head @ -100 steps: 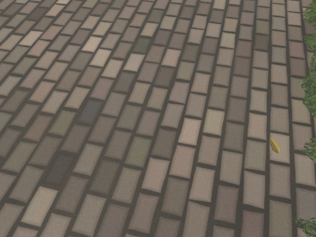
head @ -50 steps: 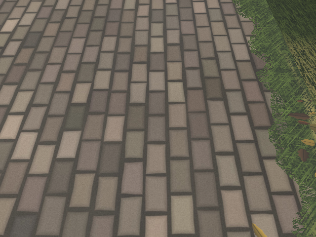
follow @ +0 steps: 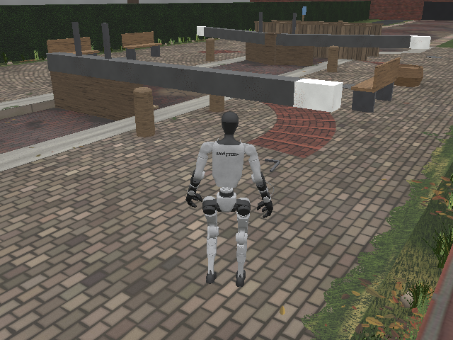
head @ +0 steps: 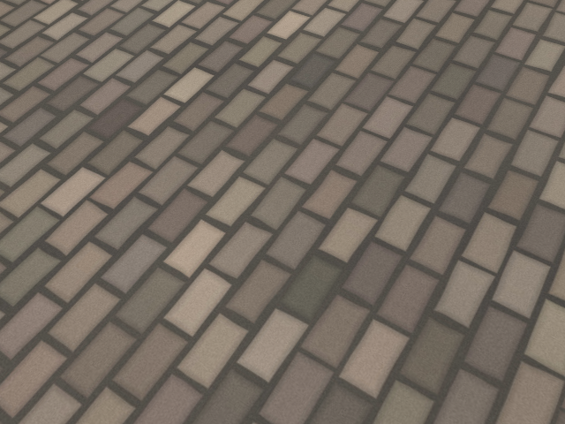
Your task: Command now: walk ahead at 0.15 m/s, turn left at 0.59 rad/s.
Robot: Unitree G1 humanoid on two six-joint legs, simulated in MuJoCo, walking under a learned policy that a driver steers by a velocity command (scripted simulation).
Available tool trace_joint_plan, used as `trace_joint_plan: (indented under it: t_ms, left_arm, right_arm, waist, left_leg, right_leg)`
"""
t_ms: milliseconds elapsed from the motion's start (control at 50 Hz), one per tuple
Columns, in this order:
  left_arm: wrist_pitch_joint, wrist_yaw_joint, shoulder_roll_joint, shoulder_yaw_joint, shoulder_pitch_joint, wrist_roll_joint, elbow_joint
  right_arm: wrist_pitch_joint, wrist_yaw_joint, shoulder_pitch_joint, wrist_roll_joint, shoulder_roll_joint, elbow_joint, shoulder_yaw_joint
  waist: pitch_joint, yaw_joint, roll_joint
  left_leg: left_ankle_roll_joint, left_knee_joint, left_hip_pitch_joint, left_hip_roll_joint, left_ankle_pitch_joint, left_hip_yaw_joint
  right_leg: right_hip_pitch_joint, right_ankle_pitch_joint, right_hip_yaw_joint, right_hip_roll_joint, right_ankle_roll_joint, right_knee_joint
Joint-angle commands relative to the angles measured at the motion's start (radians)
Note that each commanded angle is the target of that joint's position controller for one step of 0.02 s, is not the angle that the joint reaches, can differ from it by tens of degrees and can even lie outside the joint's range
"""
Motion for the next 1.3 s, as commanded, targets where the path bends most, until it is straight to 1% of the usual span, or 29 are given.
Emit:
trace_joint_plan:
  t_ms: [20, 140, 220, 260, 280, 300, 320, 340, 380, 420, 480, 560, 640, 680, 720, 740, 760, 780, 820, 860, 900, 1100, 1140, 1180, 1200, 1220, 1240, 1260, 1300]
  left_arm:
    - [-0.009, 0.004, 0.131, 0.035, 0.038, 0.002, -0.043]
    - [0.018, 0.004, 0.161, 0.051, 0.037, 0.004, -0.042]
    - [0.046, -0.005, 0.205, 0.071, 0.086, 0.005, -0.036]
    - [0.064, -0.004, 0.216, 0.079, 0.088, -0.004, -0.031]
    - [0.073, -0.006, 0.202, 0.078, 0.13, 0.002, -0.017]
    - [0.083, -0.014, 0.142, 0.066, 0.179, 0.011, -0.034]
    - [0.097, -0.004, 0.109, 0.05, 0.109, 0.0, -0.108]
    - [0.11, 0.003, 0.145, 0.056, 0.056, 0.003, -0.102]
    - [0.103, 0.002, 0.128, 0.055, 0.059, -0.017, -0.086]
    - [0.101, 0.0, 0.156, 0.065, 0.089, 0.006, -0.069]
    - [0.111, -0.004, 0.135, 0.061, 0.08, -0.001, -0.075]
    - [0.108, -0.019, 0.136, 0.057, 0.011, 0.011, -0.107]
    - [0.082, -0.024, 0.126, 0.051, -0.011, 0.008, -0.12]
    - [0.066, -0.019, 0.12, 0.048, 0.031, -0.003, -0.114]
    - [0.05, -0.001, 0.109, 0.048, 0.181, -0.012, -0.067]
    - [0.039, 0.016, 0.181, 0.065, 0.266, -0.002, -0.046]
    - [0.033, 0.024, 0.286, 0.08, 0.291, 0.009, -0.064]
    - [0.035, 0.025, 0.324, 0.095, 0.204, 0.026, -0.063]
    - [0.022, 0.011, 0.2, 0.066, 0.104, 0.005, -0.07]
    - [0.009, 0.006, 0.167, 0.057, 0.094, -0.001, -0.072]
    - [-0.007, -0.005, 0.158, 0.057, 0.149, 0.001, -0.049]
    - [-0.019, -0.009, 0.178, 0.065, 0.279, 0.0, 0.046]
    - [-0.011, -0.004, 0.196, 0.066, 0.283, -0.002, 0.065]
    - [0.0, 0.002, 0.232, 0.069, 0.292, -0.005, 0.079]
    - [0.005, 0.004, 0.234, 0.065, 0.28, -0.011, 0.073]
    - [0.002, -0.003, 0.192, 0.052, 0.287, -0.015, 0.035]
    - [-0.005, -0.022, 0.106, 0.037, 0.263, -0.01, -0.041]
    - [-0.01, -0.024, 0.188, 0.052, 0.156, -0.002, -0.07]
    - [-0.024, -0.025, 0.147, 0.035, 0.123, -0.011, -0.073]
  right_arm:
    - [0.025, 0.015, 0.114, -0.004, -0.028, -0.049, -0.007]
    - [0.042, 0.041, -0.035, -0.004, -0.005, -0.128, 0.018]
    - [0.038, 0.041, -0.1, 0.001, -0.025, -0.173, 0.016]
    - [0.023, 0.037, -0.079, -0.001, -0.022, -0.178, 0.014]
    - [0.009, 0.027, -0.037, -0.01, -0.041, -0.161, 0.008]
    - [-0.008, 0.01, 0.0, -0.02, -0.138, -0.165, -0.012]
    - [-0.003, 0.005, 0.028, -0.001, -0.257, -0.18, -0.045]
    - [-0.001, 0.002, 0.09, 0.01, -0.213, -0.161, -0.044]
    - [0.008, -0.012, -0.018, 0.006, -0.133, -0.16, -0.016]
    - [0.011, -0.018, -0.085, 0.015, -0.09, -0.18, -0.003]
    - [0.004, -0.009, -0.044, 0.015, -0.109, -0.17, -0.01]
    - [0.011, 0.001, 0.014, 0.0, -0.122, -0.159, -0.02]
    - [0.006, 0.011, 0.027, -0.008, -0.143, -0.155, -0.031]
    - [0.003, 0.017, -0.007, -0.007, -0.145, -0.162, -0.034]
    - [0.003, 0.013, -0.095, 0.005, -0.126, -0.183, -0.032]
    - [-0.005, 0.004, -0.112, 0.011, -0.073, -0.2, -0.021]
    - [-0.018, 0.0, -0.072, 0.021, 0.029, -0.223, 0.008]
    - [-0.025, 0.001, -0.136, -0.016, -0.055, -0.238, -0.005]
    - [-0.028, 0.029, -0.071, -0.019, -0.09, -0.194, -0.018]
    - [-0.018, 0.055, -0.017, -0.021, -0.084, -0.154, -0.018]
    - [-0.016, 0.066, -0.055, -0.02, -0.057, -0.167, -0.007]
    - [-0.02, 0.094, -0.329, -0.021, 0.002, -0.262, 0.037]
    - [-0.019, 0.085, -0.307, -0.027, -0.003, -0.261, 0.037]
    - [-0.026, 0.065, -0.157, -0.031, -0.036, -0.223, 0.02]
    - [-0.035, 0.052, 0.02, -0.037, -0.063, -0.167, 0.003]
    - [-0.036, 0.032, 0.158, -0.042, -0.151, -0.132, -0.027]
    - [-0.031, 0.022, 0.124, -0.009, -0.243, -0.153, -0.048]
    - [-0.026, 0.016, 0.16, 0.004, -0.239, -0.163, -0.05]
    - [-0.033, -0.002, 0.099, 0.01, -0.142, -0.115, -0.024]
  waist:
    - [-0.166, -0.022, -0.174]
    - [-0.141, 0.005, -0.198]
    - [-0.134, 0.046, -0.207]
    - [-0.131, 0.029, -0.177]
    - [-0.145, 0.019, -0.096]
    - [-0.155, 0.026, 0.175]
    - [-0.137, -0.005, 0.291]
    - [-0.163, -0.048, 0.133]
    - [-0.11, 0.023, 0.087]
    - [-0.139, 0.047, 0.103]
    - [-0.172, 0.038, 0.047]
    - [-0.138, -0.008, 0.101]
    - [-0.106, -0.01, 0.078]
    - [-0.1, 0.023, 0.076]
    - [-0.078, 0.131, 0.033]
    - [-0.073, 0.164, -0.086]
    - [-0.134, 0.148, -0.287]
    - [0.004, 0.108, -0.199]
    - [0.054, 0.022, -0.138]
    - [0.013, 0.019, -0.181]
    - [0.003, 0.042, -0.151]
    - [0.04, 0.121, -0.164]
    - [0.015, 0.098, -0.171]
    - [-0.102, 0.019, -0.182]
    - [-0.208, -0.066, -0.151]
    - [-0.33, -0.118, -0.031]
    - [-0.423, -0.049, 0.208]
    - [-0.425, -0.115, 0.062]
    - [-0.177, -0.032, -0.027]
  left_leg:
    - [-0.016, -0.001, -0.006, 0.043, 0.06, -0.007]
    - [-0.007, -0.313, 0.088, 0.087, 0.176, 0.058]
    - [0.011, -0.469, 0.142, 0.068, 0.077, 0.103]
    - [0.035, -0.639, 0.232, 0.047, 0.115, 0.117]
    - [0.049, -0.752, 0.321, 0.047, 0.191, 0.065]
    - [0.095, -0.886, 0.413, 0.277, 0.393, -0.25]
    - [0.277, -0.887, 0.412, 0.457, 0.698, -0.513]
    - [0.321, -0.857, 0.43, 0.426, 0.768, -0.44]
    - [0.255, -0.855, 0.363, 0.291, 0.691, -0.283]
    - [0.224, -0.849, 0.361, 0.227, 0.704, -0.235]
    - [0.234, -0.849, 0.378, 0.228, 0.673, -0.265]
    - [0.258, -0.969, 0.356, 0.213, -0.05, -0.411]
    - [0.258, -0.963, 0.289, 0.201, -0.137, -0.474]
    - [0.242, -0.95, 0.188, 0.174, -0.149, -0.484]
    - [0.173, -0.871, -0.03, 0.086, -0.202, -0.438]
    - [0.103, -0.702, -0.205, 0.002, -0.244, -0.335]
    - [0.057, -0.367, -0.284, -0.124, -0.206, -0.133]
    - [0.052, -0.253, -0.374, -0.06, -0.057, -0.122]
    - [0.04, -0.176, -0.312, 0.001, 0.096, -0.135]
    - [0.017, -0.09, -0.267, 0.014, 0.174, -0.08]
    - [0.01, -0.055, -0.291, 0.035, 0.227, -0.065]
    - [0.04, -0.467, -0.214, 0.088, 0.266, 0.112]
    - [0.083, -0.549, -0.094, 0.042, 0.199, 0.166]
    - [0.137, -0.589, 0.127, -0.047, 0.127, 0.199]
    - [0.169, -0.664, 0.367, -0.072, 0.176, 0.174]
    - [0.227, -0.713, 0.67, 0.093, 0.004, -0.068]
    - [0.328, -0.821, 0.87, 0.377, -0.005, -0.632]
    - [0.357, -0.883, 0.859, 0.397, 0.181, -0.697]
    - [0.31, -0.879, 0.593, 0.317, 0.47, -0.41]
  right_leg:
    - [0.109, 0.578, 0.142, -0.279, -0.176, -0.151]
    - [0.054, 0.294, 0.015, -0.268, -0.145, -0.161]
    - [0.107, 0.156, 0.019, -0.311, -0.122, -0.101]
    - [0.1, 0.074, -0.008, -0.302, -0.074, -0.007]
    - [0.059, 0.01, -0.041, -0.268, -0.024, 0.104]
    - [-0.087, -0.267, -0.127, -0.163, 0.045, 0.385]
    - [-0.301, -0.543, -0.049, 0.005, 0.086, 0.554]
    - [-0.31, -0.511, 0.067, -0.023, 0.089, 0.67]
    - [-0.289, -0.353, 0.122, -0.04, 0.08, 0.647]
    - [-0.244, -0.28, 0.108, -0.02, 0.078, 0.645]
    - [-0.229, -0.27, 0.119, -0.002, 0.082, 0.603]
    - [-0.241, -0.272, 0.123, 0.01, 0.077, 0.449]
    - [-0.146, -0.309, 0.124, 0.042, 0.056, 0.3]
    - [-0.002, -0.319, 0.122, 0.068, 0.03, 0.194]
    - [0.301, -0.178, 0.107, 0.078, -0.002, -0.061]
    - [0.461, -0.294, 0.232, -0.052, -0.022, -0.158]
    - [0.503, -0.638, 0.603, -0.362, -0.069, -0.304]
    - [0.307, -0.749, 0.748, -0.413, -0.13, -0.365]
    - [0.23, -0.611, 0.554, -0.3, -0.106, -0.353]
    - [0.234, -0.393, 0.355, -0.218, -0.084, -0.35]
    - [0.261, -0.238, 0.259, -0.206, -0.088, -0.338]
    - [0.365, 0.254, 0.0, -0.234, -0.083, -0.277]
    - [0.381, 0.518, -0.056, -0.235, -0.066, -0.188]
    - [0.385, 0.902, -0.102, -0.241, -0.056, 0.074]
    - [0.29, 0.848, -0.129, -0.227, -0.037, 0.301]
    - [0.019, 0.492, -0.134, -0.187, -0.003, 0.607]
    - [-0.328, -0.37, -0.062, -0.001, 0.048, 0.938]
    - [-0.422, -0.325, 0.117, 0.001, 0.043, 1.012]
    - [-0.401, -0.198, 0.125, -0.088, 0.031, 0.857]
